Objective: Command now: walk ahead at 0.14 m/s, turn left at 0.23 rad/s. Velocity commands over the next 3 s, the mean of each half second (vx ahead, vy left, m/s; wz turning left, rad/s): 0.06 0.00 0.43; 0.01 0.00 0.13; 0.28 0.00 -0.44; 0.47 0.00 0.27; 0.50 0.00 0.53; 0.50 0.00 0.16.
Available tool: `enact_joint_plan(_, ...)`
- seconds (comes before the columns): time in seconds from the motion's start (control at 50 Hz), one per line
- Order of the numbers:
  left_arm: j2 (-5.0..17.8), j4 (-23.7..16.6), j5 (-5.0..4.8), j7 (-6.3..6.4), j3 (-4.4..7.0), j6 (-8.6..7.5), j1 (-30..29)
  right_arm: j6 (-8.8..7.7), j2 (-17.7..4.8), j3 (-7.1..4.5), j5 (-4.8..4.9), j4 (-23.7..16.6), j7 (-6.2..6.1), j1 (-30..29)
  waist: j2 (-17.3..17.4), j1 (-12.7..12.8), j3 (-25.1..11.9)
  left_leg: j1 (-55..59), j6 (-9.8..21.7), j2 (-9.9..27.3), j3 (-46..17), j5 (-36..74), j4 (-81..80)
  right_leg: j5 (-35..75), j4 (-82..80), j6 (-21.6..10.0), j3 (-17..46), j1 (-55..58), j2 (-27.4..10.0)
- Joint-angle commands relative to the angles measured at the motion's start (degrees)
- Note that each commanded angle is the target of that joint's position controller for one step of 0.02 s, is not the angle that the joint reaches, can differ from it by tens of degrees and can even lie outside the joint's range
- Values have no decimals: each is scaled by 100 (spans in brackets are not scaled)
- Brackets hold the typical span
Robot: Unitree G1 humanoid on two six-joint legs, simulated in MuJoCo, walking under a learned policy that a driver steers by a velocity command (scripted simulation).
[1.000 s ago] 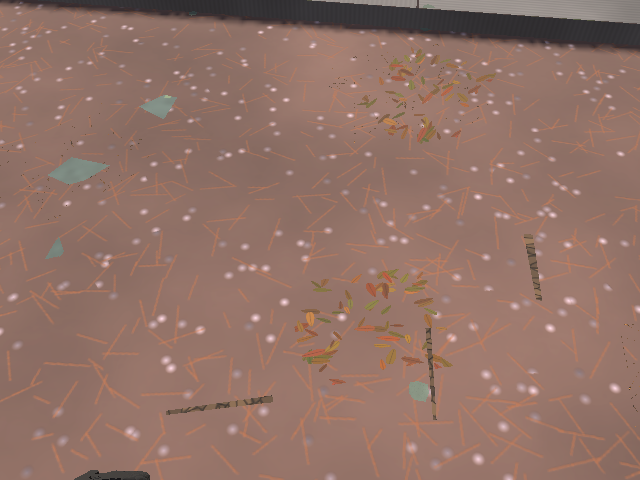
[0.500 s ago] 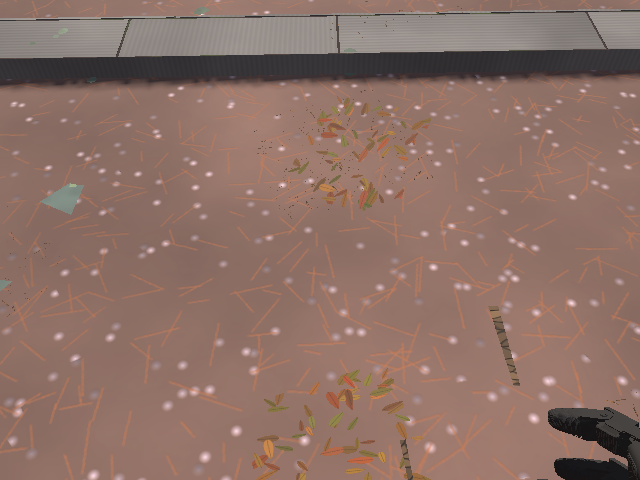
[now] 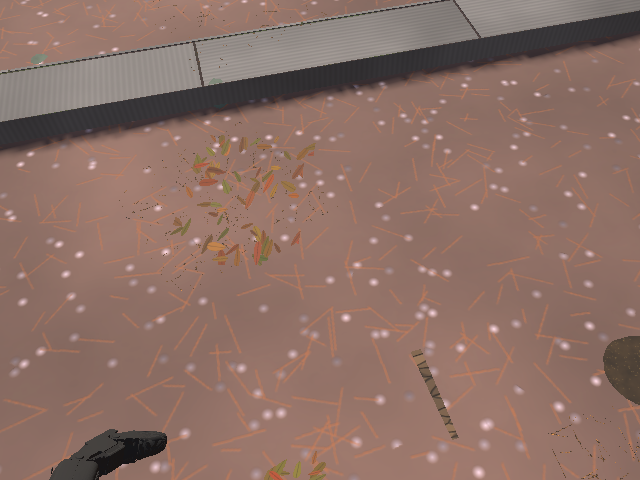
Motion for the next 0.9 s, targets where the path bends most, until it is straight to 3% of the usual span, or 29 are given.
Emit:
enact_joint_plan(0.02, 858, -19, -125, 72, 291, 117, 946, 177, -735, -186, 51, -363, -127, 103, -615, 631, -1382, -2096, -180, 319, -148, -224, 1637, 2260, -779, -1284, 1687, 2791, -1835)
enact_joint_plan(0.06, 829, -5, -29, 82, 296, 122, 324, 454, -605, -219, -10, -370, -258, 197, -849, 285, -860, -1403, -325, 428, -22, 416, 1456, 1115, -1358, -1163, 1098, 1372, -1566)
enact_joint_plan(0.12, 794, 84, 20, 144, 330, 83, 33, 590, -460, -255, -51, -468, -315, 234, -904, 159, -717, -999, -300, 427, 178, 936, 1119, 681, -1633, -1219, 512, 780, -1503)
enact_joint_plan(0.18, 877, 221, -33, 238, 381, 107, 13, 597, -365, -224, -76, -713, -231, -215, -792, 280, -754, -825, -143, 547, 229, 1383, 296, 521, -1641, -1216, 246, 914, -1607)
enact_joint_plan(0.24, 1029, 358, -96, 266, 438, 191, 88, 609, -471, -255, -66, -884, -114, -412, -762, 342, -801, -597, 8, 526, 353, 1447, -256, 420, -1536, -1186, 190, 1167, -1790)
enact_joint_plan(0.3, 1118, 467, -247, 261, 475, 280, -2, 617, -508, -316, -79, -885, -11, -211, -661, 147, -751, -10, 299, 326, 634, 1897, -1389, 123, -1062, -844, -41, 1217, -1728)
enact_joint_plan(0.32, 992, 556, -279, 262, 457, 310, 143, 609, -603, -372, -115, -837, -11, -81, -456, 133, -703, 302, 467, 193, 596, 2168, -1850, -304, -638, -557, -243, 1064, -1512)
enact_joint_plan(0.34, 755, 670, -222, 242, 416, 348, 452, 593, -954, -476, -140, -873, -61, -1, 505, 223, -490, 574, 778, 654, -310, 3123, -2727, -1057, 471, -49, -752, 563, -1008)
enact_joint_plan(0.36, 536, 464, 26, 212, 343, 361, 466, 584, -1550, -569, -123, -1116, -169, -139, 2148, 459, -274, 1027, 1631, 1964, -2280, 4672, -3041, -3011, 2179, 579, -1028, -976, -63)
enact_joint_plan(0.38, 770, 285, -4, 265, 420, 336, -179, 454, -1540, -547, -339, -1183, -105, -14, 1639, 5, -515, 599, 2215, 2198, -2737, 4155, -3365, -3254, 3156, 512, -17, -1240, 184)
enact_joint_plan(0.4, 883, 294, -129, 292, 472, 345, -248, 326, -1409, -517, -360, -1190, -77, -213, 1123, 135, -477, 555, 2003, 1909, -2321, 3665, -3404, -2757, 3490, 395, 268, -1305, 61)
enact_joint_plan(0.42, 895, 413, -153, 331, 511, 369, -45, 262, -1263, -495, -227, -1239, -96, -586, 804, 345, -452, 582, 1660, 1633, -1953, 3369, -3323, -2206, 3472, 340, 370, -1359, -35)
enact_joint_plan(0.44, 935, 537, -110, 374, 541, 390, 67, 255, -1039, -425, -115, -1304, -124, -811, 690, 411, -507, 604, 1455, 1497, -1752, 3375, -3264, -1906, 3430, 361, 414, -1320, -85)
enact_joint_plan(0.46, 938, 562, -75, 387, 557, 385, 128, 265, -958, -383, -76, -1342, -164, -923, 738, 474, -568, 529, 1402, 1374, -1600, 3654, -3216, -1645, 3501, 410, 404, -1139, -45)
enact_joint_plan(0.5, 851, 580, -122, 362, 552, 334, 209, 289, -869, -343, -102, -1376, -218, -831, 693, 493, -779, 702, 1412, 1224, -1478, 4033, -3140, -1343, 3453, 483, 413, -974, 67)
enact_joint_plan(0.58, 688, 575, -167, 319, 467, 287, 91, 338, -917, -369, -82, -1403, -284, -698, 702, 354, -847, 1135, 1429, 1168, -1524, 3984, -3020, -1152, 2282, 631, 463, -873, 82)
enact_joint_plan(0.7, 764, 628, -212, 199, 417, 252, 148, 421, -921, -336, -155, -1370, -189, -843, 867, 221, -684, 565, 1572, 1166, -1738, 3888, -2922, -1440, 1177, 604, 304, 254, 51)
enact_joint_plan(0.74, 731, 682, -210, 154, 388, 218, 295, 434, -761, -261, -146, -1327, -164, -969, 806, 287, -717, 599, 1528, 1165, -1766, 4061, -2774, -1352, 630, 524, 273, 594, -6)
enact_joint_plan(0.78, 514, 852, -141, 67, 296, 160, 608, 409, -384, -105, -121, -1184, -146, -1027, 578, 541, -743, 329, 1167, 895, -1455, 3713, -2635, 121, -997, 362, 206, 1604, -63)
enact_joint_plan(0.8, 683, 870, -56, 58, 296, 148, 621, 345, -282, -69, -210, -1063, -130, -760, 320, 403, -790, 141, 855, 644, -1244, 3126, -2534, 827, -1076, 230, 578, 2079, -348)
enact_joint_plan(0.82, 1166, 785, -28, 81, 365, 155, 475, 277, -332, -86, -360, -1015, -101, -399, -512, -8, -793, -13, 557, 110, -748, 2184, -2151, 1929, -833, -110, 1240, 2143, -924)
enact_joint_plan(0.84, 1014, 790, -59, 66, 314, 162, 124, 244, -322, -92, -393, -1005, -110, -439, -897, -124, -684, 370, 292, -24, -487, 1876, -2470, 1154, -856, -544, 1376, 1442, -1004)
enact_joint_plan(0.86, 953, 706, -118, 40, 324, 159, 6, 241, -607, -154, -369, -994, -147, -834, -795, 127, -460, 497, 188, -50, -378, 2043, -2393, 438, -943, -513, 1356, 1176, -780)
enact_joint_plan(0.88, 1049, 743, -138, 44, 345, 144, 94, 255, -736, -221, -299, -1024, -196, -1077, -719, 265, -429, 513, 200, -79, -285, 2182, -2231, 263, -975, -429, 1374, 1112, -702)
enact_joint_plan(0.9, 1178, 750, -173, 47, 364, 118, 141, 299, -698, -239, -255, -1046, -247, -1160, -808, 290, -382, 490, 229, -83, -236, 2288, -2134, 364, -963, -417, 1472, 1083, -675)
Next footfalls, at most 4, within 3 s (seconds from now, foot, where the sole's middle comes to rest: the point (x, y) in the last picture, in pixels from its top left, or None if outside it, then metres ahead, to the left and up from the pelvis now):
0.34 left None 0.08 0.14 -0.76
0.80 right None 0.15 -0.08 -0.76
1.46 right None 0.30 -0.14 -0.76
2.00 left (288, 403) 0.61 0.07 -0.76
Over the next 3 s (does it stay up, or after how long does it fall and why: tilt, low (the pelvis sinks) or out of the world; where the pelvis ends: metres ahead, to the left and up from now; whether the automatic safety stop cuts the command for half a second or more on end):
stays up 0.98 0.16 0.00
